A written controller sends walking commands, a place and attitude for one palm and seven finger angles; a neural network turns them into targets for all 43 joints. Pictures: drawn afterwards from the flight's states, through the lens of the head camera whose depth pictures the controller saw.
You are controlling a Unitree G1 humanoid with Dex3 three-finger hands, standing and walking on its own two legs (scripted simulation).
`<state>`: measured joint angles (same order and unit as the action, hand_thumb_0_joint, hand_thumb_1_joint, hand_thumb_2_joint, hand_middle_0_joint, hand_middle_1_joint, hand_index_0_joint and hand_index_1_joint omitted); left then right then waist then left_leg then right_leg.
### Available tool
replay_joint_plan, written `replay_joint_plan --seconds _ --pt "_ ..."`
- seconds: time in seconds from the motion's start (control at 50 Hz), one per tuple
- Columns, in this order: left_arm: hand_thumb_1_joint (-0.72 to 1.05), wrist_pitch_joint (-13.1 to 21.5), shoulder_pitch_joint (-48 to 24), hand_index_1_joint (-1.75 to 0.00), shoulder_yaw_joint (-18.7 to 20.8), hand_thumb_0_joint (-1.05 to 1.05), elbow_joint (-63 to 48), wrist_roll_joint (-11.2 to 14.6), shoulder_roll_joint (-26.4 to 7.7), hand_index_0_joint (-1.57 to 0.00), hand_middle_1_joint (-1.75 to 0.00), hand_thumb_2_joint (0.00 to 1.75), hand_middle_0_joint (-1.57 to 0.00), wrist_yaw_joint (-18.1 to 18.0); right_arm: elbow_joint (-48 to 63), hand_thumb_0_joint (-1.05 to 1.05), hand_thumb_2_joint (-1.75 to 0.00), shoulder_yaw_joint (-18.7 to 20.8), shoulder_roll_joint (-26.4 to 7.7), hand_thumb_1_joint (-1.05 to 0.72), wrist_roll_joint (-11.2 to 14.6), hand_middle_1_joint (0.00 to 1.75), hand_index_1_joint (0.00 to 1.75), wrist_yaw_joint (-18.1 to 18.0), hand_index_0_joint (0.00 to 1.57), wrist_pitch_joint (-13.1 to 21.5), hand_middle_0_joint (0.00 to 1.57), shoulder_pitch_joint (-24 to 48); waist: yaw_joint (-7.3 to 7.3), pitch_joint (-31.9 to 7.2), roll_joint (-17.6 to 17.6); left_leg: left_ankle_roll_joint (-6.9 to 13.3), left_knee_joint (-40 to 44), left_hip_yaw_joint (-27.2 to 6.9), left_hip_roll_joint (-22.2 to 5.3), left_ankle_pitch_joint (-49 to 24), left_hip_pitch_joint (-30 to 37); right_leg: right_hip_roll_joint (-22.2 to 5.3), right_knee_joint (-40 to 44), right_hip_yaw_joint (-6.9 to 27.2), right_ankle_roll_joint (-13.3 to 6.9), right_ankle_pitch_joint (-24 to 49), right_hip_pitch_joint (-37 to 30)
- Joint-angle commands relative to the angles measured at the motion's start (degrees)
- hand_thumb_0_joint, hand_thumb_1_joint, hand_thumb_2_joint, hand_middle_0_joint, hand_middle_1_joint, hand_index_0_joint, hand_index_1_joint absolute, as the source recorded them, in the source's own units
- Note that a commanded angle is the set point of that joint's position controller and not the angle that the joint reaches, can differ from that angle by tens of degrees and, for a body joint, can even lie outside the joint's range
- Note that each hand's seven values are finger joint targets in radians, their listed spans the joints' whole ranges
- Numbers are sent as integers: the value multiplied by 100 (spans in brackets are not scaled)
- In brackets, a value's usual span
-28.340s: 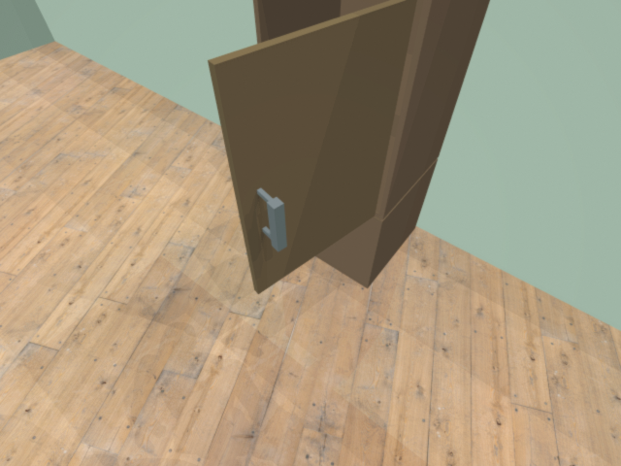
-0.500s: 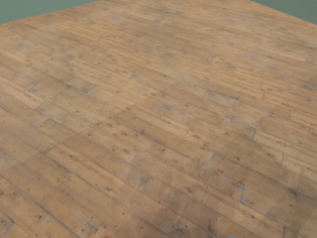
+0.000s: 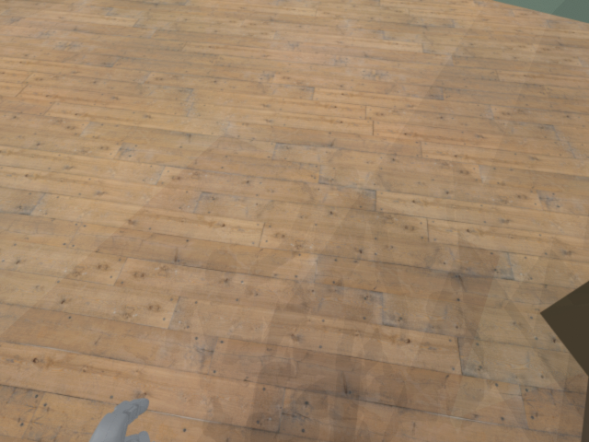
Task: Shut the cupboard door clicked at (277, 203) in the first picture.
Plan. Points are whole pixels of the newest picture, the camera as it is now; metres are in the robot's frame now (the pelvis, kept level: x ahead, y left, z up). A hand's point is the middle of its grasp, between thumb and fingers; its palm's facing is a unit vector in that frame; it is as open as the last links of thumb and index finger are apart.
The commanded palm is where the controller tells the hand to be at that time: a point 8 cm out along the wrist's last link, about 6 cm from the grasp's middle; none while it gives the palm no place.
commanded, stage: turn to face it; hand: left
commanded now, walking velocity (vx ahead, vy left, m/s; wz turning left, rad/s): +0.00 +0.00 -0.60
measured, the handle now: out of the picture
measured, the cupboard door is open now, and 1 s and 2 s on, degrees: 50 50 50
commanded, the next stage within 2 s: take the last steps up to it in 1.96 s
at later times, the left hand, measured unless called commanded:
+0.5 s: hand (164, 428) +0.15 +0.21 -0.17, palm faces -0.25 -0.95 -0.19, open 7.3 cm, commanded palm none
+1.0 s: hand (221, 386) +0.21 +0.13 -0.15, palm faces -0.55 -0.80 -0.25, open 7.3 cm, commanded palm none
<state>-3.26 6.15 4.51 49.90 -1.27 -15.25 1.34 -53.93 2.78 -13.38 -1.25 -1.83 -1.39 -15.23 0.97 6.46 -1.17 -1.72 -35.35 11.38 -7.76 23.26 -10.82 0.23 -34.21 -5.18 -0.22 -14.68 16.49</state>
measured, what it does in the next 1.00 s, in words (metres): steps on the spot, turning right: left foot, then right foot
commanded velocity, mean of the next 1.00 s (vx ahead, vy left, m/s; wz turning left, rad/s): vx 0.00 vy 0.00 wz -0.60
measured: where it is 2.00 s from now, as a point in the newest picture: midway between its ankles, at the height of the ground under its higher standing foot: outside the picture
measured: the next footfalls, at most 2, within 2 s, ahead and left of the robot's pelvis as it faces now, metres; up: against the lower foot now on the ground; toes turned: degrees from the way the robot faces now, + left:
left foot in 0.38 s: +0.10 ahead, +0.14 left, +0.00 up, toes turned -12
right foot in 0.76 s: -0.01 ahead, -0.11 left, +0.00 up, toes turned -31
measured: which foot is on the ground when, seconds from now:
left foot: down 0.00-0.00, up 0.02-0.36, down 0.38-0.74, up 0.76-1.00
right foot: down 0.00-0.38, up 0.40-0.74, down 0.76-1.00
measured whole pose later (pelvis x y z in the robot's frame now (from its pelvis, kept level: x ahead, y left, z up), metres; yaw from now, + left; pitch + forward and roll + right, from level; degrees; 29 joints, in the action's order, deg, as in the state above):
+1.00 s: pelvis +0.02 +0.02 +0.01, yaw -34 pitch +1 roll +0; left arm -2.9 9.5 3.1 50.0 -1.6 -13.0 0.3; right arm -50.8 2.9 -14.5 -0.6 -1.1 -2.9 -11.1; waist 0.5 4.8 -0.2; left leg -4.8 -50.9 2.2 -3.5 24.2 -25.3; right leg 1.3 -30.5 2.8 -0.6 -15.4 16.3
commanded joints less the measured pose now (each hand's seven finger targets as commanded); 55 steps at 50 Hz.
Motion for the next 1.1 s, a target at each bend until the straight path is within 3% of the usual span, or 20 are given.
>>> replay_joint_plan --seconds 0.0,0.12,0.26,0.32,0.34,0.36,0.38,0.48,0.6,0.68,0.7,0.72,0.74,0.78,0.86,0.96,1.02,1.04,1.06,1.08 --pt "90 212 1394 -30 274 0 -45 33 -1365 -20 -30 90 -20 -153 853 0 -90 135 -664 -90 79 30 30 -15 20 -16 20 499 -670 -1104 1337 -200 -2937 -797 369 1504 -2182 -2394 1243 2838 -1440 4060 -1874" --pt "90 207 280 -30 161 0 -495 -7 -908 -20 -30 90 -20 -229 676 0 -90 108 -533 -90 39 30 30 48 20 -89 20 416 -100 -925 784 -305 -2766 -1167 270 88 -1933 -1322 1258 1940 -1085 2551 -845" --pt "90 166 363 -30 258 0 -524 -50 -1025 -20 -30 90 -20 -170 863 0 -90 109 -452 -90 90 30 30 45 20 -11 20 520 -145 -915 980 -243 -975 -1064 575 78 -1248 -1159 1152 2500 -1051 2021 -507" --pt "90 113 111 -30 252 0 -584 10 -877 -20 -30 90 -20 -144 719 0 -90 114 -548 -90 98 30 30 1 20 94 20 -16 160 -965 842 -162 757 -1048 627 -932 142 -773 715 2460 -566 1392 404" --pt "90 91 177 -30 198 0 -647 44 -608 -20 -30 90 -20 -121 703 0 -90 170 -869 -90 58 30 30 -16 20 149 20 -149 191 -1043 -115 88 1555 -1868 -129 -854 711 -197 81 2028 -257 366 1066" --pt "90 90 368 -30 140 0 -751 84 -303 -20 -30 90 -20 -61 791 0 -90 259 -1449 -90 -30 30 30 -36 20 175 20 -248 179 -1097 -1787 743 2009 -3278 -1615 -1394 1005 493 -1297 1040 74 -1673 1779" --pt "90 116 267 -30 158 0 -794 18 -492 -20 -30 90 -20 -31 866 0 -90 242 -1489 -90 -53 30 30 -36 20 149 20 -248 236 -985 -1356 1209 2043 -3529 -2116 -1403 401 222 -2450 832 134 -2147 1642" --pt "90 11 249 -30 175 0 -548 12 -314 -20 -30 90 -20 118 929 0 -90 121 -993 -90 -76 30 30 -88 20 171 20 308 -69 -818 -896 924 1483 -1461 -1116 -3318 484 -149 -2996 491 371 -1240 1581" --pt "90 22 -30 -30 89 0 -579 17 -177 -20 -30 90 -20 140 661 0 -90 236 -1165 -90 -63 30 30 -25 20 119 20 -96 162 -901 -1232 869 1184 -893 -1218 -3542 531 -42 -1342 4 271 -1133 740" --pt "90 84 402 -30 112 0 -445 13 -340 -20 -30 90 -20 112 662 0 -90 295 -1256 -90 -23 30 30 24 20 75 20 140 -128 -934 -1051 486 476 -589 -1140 -2768 -33 49 381 -152 96 -10 -439" --pt "90 133 769 -30 166 0 -329 -10 -607 -20 -30 90 -20 78 692 0 -90 292 -1152 -90 19 30 30 56 20 69 20 182 -310 -1084 -476 201 -214 -409 -907 -2078 -572 -253 1046 274 -62 600 -1231" --pt "90 219 1058 -30 284 0 -231 -61 -1245 -20 -30 90 -20 -2 906 0 -90 188 -685 -90 64 30 30 87 20 56 20 288 -478 -1101 1429 -200 -1485 73 -89 346 -1974 -1708 1546 2148 -594 2005 -2090" --pt "90 206 1294 -30 302 0 -176 10 -1495 -20 -30 90 -20 -83 1111 0 -90 130 -674 -90 43 30 30 61 20 -14 20 629 -649 -958 1580 -259 -2588 -544 242 1441 -2419 -2409 1502 2835 -1151 3139 -1568" --pt "90 176 769 -30 288 0 -281 4 -1229 -20 -30 90 -20 -188 964 0 -90 146 -712 -90 50 30 30 -11 20 -58 20 688 -402 -746 1601 -239 -3289 -1235 135 811 -2758 -1948 1600 2767 -1271 1865 -1171" --pt "90 189 216 -30 188 0 -475 -20 -934 -20 -30 90 -20 -193 725 0 -90 126 -624 -90 36 30 30 62 20 -35 20 359 -76 -931 988 -341 -2414 -1020 211 100 -1926 -1336 1262 1823 -1023 2126 -753" --pt "90 156 350 -30 241 0 -415 -40 -1078 -20 -30 90 -20 -154 824 0 -90 114 -516 -90 70 30 30 61 20 -5 20 432 -173 -847 1009 -290 -993 -911 521 134 -1389 -1231 1185 2338 -1053 1917 -529" --pt "90 107 69 -30 237 0 -465 22 -987 -20 -30 90 -20 -144 665 0 -90 102 -574 -90 93 30 30 12 20 80 20 -118 127 -963 979 -226 602 -887 607 -828 -243 -941 763 2356 -648 1605 61" --pt "90 81 82 -30 197 0 -511 52 -746 -20 -30 90 -20 -130 625 0 -90 136 -812 -90 64 30 30 0 20 138 20 -302 190 -1058 243 -67 1473 -1430 129 -955 369 -478 253 2040 -342 820 619" --pt "90 52 295 -30 127 0 -620 103 -384 -20 -30 90 -20 -71 651 0 -90 228 -1413 -90 -35 30 30 -17 20 179 20 -409 167 -1104 -1551 479 1917 -2829 -1278 -1386 877 357 -970 1174 17 -1041 1506" --pt "90 78 247 -30 123 0 -681 40 -479 -20 -30 90 -20 -41 733 0 -90 233 -1530 -90 -52 30 30 -33 20 155 20 -440 211 -1057 -1628 1031 2035 -3338 -2032 -1599 523 257 -2230 764 124 -2115 1602"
